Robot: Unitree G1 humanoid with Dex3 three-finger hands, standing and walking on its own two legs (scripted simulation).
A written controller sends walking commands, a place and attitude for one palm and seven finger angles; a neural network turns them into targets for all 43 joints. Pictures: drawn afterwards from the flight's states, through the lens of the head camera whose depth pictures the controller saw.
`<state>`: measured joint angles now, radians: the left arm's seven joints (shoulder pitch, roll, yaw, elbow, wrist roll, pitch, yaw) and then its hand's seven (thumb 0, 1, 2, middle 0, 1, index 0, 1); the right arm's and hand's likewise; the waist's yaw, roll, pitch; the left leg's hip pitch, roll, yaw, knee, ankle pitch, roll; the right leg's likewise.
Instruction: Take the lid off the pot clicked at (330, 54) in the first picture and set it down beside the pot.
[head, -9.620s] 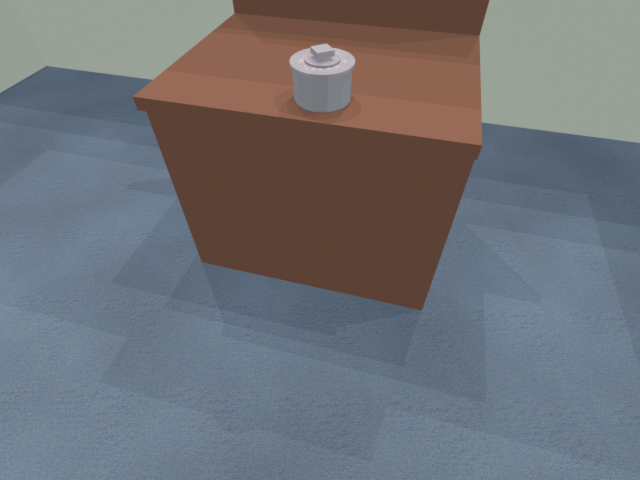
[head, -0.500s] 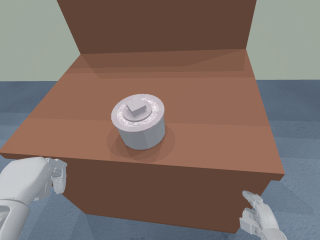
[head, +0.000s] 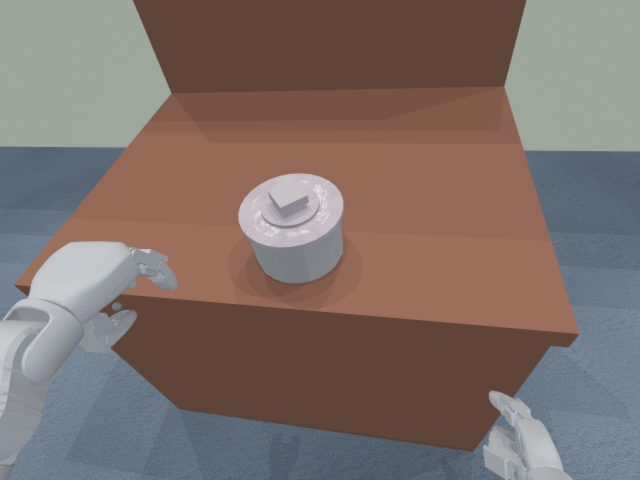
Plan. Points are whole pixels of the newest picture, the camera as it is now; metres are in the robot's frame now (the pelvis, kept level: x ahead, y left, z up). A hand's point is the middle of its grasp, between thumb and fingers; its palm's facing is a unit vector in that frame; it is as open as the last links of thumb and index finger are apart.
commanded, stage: reach forward and open the fingers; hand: left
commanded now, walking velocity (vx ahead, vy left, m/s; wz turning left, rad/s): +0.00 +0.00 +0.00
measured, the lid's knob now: (288, 196) +0.48 +0.11 +0.09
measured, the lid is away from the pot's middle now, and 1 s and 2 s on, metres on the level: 0.00 0.00 0.00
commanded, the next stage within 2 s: move the open hand above the knob in 0.32 s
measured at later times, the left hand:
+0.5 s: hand (129, 253) +0.31 +0.25 +0.16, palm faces -0.13 -0.01 -0.99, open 9.9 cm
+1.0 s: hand (184, 224) +0.35 +0.20 +0.16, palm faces -0.18 -0.02 -0.98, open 9.9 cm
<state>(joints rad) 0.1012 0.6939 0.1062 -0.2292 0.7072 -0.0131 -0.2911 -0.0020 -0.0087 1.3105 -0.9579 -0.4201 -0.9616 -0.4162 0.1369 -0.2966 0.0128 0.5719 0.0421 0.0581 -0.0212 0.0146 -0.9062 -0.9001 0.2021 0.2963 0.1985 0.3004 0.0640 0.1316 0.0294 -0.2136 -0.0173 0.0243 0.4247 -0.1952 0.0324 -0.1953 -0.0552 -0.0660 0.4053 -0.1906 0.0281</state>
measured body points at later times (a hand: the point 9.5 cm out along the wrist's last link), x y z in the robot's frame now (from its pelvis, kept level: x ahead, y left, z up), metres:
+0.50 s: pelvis -0.01 +0.01 +0.00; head +0.01 -0.04 +0.44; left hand +0.31 +0.25 +0.22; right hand +0.21 -0.21 -0.10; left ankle +0.02 +0.10 -0.74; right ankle +0.02 -0.14 -0.74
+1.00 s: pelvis +0.01 -0.01 +0.00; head +0.02 -0.07 +0.44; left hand +0.36 +0.20 +0.22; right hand +0.21 -0.24 -0.11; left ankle +0.02 +0.10 -0.74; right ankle +0.02 -0.14 -0.74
